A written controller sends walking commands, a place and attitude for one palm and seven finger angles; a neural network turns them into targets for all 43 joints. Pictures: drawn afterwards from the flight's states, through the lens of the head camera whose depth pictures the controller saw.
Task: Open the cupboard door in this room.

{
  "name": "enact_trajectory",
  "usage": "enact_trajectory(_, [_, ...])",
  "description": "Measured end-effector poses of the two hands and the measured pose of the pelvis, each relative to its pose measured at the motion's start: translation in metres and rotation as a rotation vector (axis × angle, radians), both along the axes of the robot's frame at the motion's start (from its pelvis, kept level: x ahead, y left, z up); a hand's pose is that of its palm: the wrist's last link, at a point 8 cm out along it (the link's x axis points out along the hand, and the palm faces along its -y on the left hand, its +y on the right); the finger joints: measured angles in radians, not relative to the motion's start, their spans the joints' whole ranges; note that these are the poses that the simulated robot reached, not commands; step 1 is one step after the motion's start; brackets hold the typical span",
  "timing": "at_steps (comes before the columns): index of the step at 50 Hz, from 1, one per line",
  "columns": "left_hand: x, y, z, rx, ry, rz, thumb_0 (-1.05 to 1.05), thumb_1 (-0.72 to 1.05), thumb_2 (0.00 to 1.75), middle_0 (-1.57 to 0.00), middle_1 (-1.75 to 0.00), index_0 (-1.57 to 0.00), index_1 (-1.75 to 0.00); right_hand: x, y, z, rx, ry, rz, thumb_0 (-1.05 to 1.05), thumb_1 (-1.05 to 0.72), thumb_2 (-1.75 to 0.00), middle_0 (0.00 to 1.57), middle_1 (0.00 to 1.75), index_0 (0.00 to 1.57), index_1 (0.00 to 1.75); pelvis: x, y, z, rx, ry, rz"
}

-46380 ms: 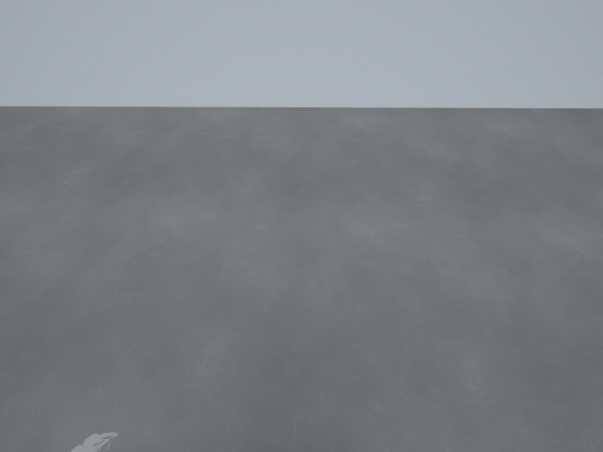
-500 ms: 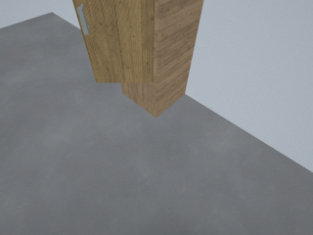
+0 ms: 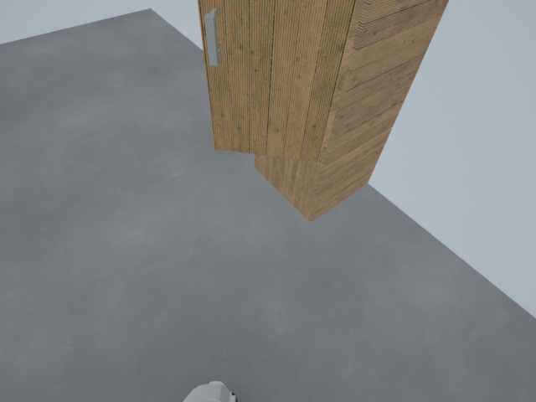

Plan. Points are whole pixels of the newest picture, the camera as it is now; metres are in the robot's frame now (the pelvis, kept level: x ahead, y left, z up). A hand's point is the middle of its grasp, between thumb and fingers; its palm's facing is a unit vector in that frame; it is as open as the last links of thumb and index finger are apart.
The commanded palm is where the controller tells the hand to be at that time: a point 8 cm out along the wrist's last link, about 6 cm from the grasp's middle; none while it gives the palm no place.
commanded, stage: take the last steps up to it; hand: left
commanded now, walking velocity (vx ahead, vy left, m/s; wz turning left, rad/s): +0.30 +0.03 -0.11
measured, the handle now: (214, 37) +0.91 +0.24 +0.06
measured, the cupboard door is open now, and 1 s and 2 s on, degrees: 44 44 44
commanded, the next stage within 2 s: come to a stop and stand still in 0.66 s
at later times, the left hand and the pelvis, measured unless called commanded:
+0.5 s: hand (192, 303) +0.29 +0.17 -0.13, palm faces -0.07 -0.97 -0.21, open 7.3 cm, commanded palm none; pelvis +0.16 +0.00 +0.01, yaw -5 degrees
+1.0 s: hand (164, 304) +0.29 +0.23 -0.17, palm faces -0.02 -0.99 -0.14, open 7.3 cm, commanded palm none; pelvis +0.29 +0.06 +0.02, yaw -6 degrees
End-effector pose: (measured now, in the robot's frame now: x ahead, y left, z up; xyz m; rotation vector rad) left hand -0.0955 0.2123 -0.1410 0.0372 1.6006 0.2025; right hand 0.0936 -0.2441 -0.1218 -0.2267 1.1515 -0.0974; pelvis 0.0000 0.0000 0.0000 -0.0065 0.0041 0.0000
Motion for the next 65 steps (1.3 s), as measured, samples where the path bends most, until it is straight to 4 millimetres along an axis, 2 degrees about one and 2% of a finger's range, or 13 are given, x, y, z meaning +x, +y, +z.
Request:
enact_trajectory(4, [0.053,0.028,-0.002,0.021,-0.037,-0.046,0.01,0.91,0.90,-0.20,-0.30,-0.20,-0.30,0.015,0.026,0.003,0.009,-0.020,-0.032,0.00,-0.91,-0.90,0.20,0.29,0.20,0.30,0.021,0.013,0.004,0.010,-0.009,-0.028])
enact_trajectory(10, [0.178,0.048,0.019,0.058,-0.268,-0.122,0.01,0.92,0.90,-0.19,-0.30,-0.20,-0.30,0.008,0.033,0.010,0.011,0.031,-0.116,-0.02,-0.95,-0.90,0.20,0.30,0.20,0.30,0.056,0.024,0.020,0.029,-0.007,-0.050])
enact_trajectory(17, [0.305,0.037,0.040,0.068,-0.461,-0.216,0.00,0.92,0.90,-0.19,-0.30,-0.20,-0.30,-0.014,0.037,-0.003,0.062,0.188,-0.192,0.00,-0.93,-0.90,0.20,0.30,0.20,0.30,0.104,0.021,0.022,0.047,-0.011,-0.065])
enact_trajectory(22, [0.369,0.016,0.038,0.075,-0.519,-0.277,0.00,0.91,0.90,-0.19,-0.30,-0.20,-0.30,-0.017,0.035,-0.019,0.103,0.293,-0.247,0.00,-0.92,-0.90,0.20,0.29,0.20,0.30,0.145,0.006,0.011,0.044,-0.016,-0.084])
enact_trajectory(24, [0.378,0.009,0.037,0.070,-0.521,-0.275,0.00,0.91,0.90,-0.19,-0.30,-0.20,-0.30,-0.008,0.033,-0.019,0.110,0.324,-0.251,0.00,-0.92,-0.90,0.20,0.29,0.20,0.30,0.157,0.002,0.011,0.030,-0.021,-0.080])
enact_trajectory(27, [0.373,0.004,0.036,0.056,-0.469,-0.249,0.00,0.91,0.90,-0.19,-0.30,-0.20,-0.30,0.021,0.029,-0.011,0.103,0.316,-0.250,0.01,-0.91,-0.90,0.20,0.29,0.20,0.30,0.175,0.000,0.019,0.021,-0.018,-0.079])
enact_trajectory(36, [0.343,0.034,0.025,0.052,-0.254,-0.149,-0.01,0.94,0.90,-0.20,-0.30,-0.20,-0.30,0.153,0.027,0.008,0.046,0.157,-0.173,0.01,-0.93,-0.90,0.19,0.29,0.19,0.30,0.235,0.016,0.027,0.000,-0.006,-0.061])
enact_trajectory(41, [0.333,0.052,0.000,0.003,-0.124,-0.104,0.00,0.93,0.90,-0.20,-0.30,-0.20,-0.30,0.225,0.041,0.007,-0.011,0.052,-0.118,0.01,-0.93,-0.90,0.19,0.29,0.19,0.30,0.274,0.042,0.011,-0.029,-0.015,-0.066])
enact_trajectory(45, [0.348,0.062,-0.007,-0.006,-0.067,-0.116,0.00,0.92,0.90,-0.19,-0.30,-0.20,-0.30,0.256,0.060,0.011,-0.038,0.023,-0.107,0.00,-0.92,-0.90,0.19,0.29,0.20,0.30,0.290,0.054,0.010,-0.013,-0.020,-0.083])
enact_trajectory(49, [0.379,0.070,-0.003,-0.009,-0.094,-0.136,0.00,0.92,0.90,-0.19,-0.30,-0.20,-0.30,0.266,0.074,0.016,-0.036,0.034,-0.119,0.00,-0.92,-0.90,0.20,0.29,0.20,0.30,0.293,0.060,0.016,-0.026,-0.010,-0.094])
enact_trajectory(54, [0.421,0.079,0.002,0.010,-0.180,-0.176,0.00,0.91,0.90,-0.19,-0.30,-0.20,-0.30,0.258,0.067,0.023,-0.058,0.041,-0.168,-0.01,-0.93,-0.90,0.20,0.30,0.20,0.30,0.290,0.060,0.021,-0.040,0.005,-0.113])
enact_trajectory(60, [0.461,0.078,0.013,0.045,-0.291,-0.224,0.00,0.91,0.90,-0.19,-0.30,-0.20,-0.30,0.222,0.047,0.024,-0.065,0.089,-0.217,0.00,-0.92,-0.90,0.20,0.30,0.20,0.30,0.282,0.050,0.024,-0.050,0.009,-0.112])
enact_trajectory(65, [0.475,0.060,0.023,0.070,-0.357,-0.260,0.00,0.92,0.90,-0.19,-0.30,-0.20,-0.30,0.181,0.027,0.013,-0.035,0.155,-0.255,0.00,-0.91,-0.90,0.20,0.30,0.20,0.30,0.274,0.032,0.021,-0.037,0.011,-0.099])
